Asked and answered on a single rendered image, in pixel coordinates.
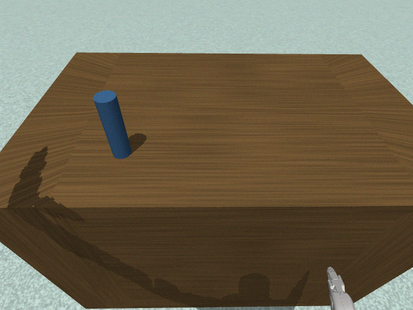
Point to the can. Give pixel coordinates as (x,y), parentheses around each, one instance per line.
(110,115)

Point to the right robot hand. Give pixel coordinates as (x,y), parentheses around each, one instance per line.
(338,298)

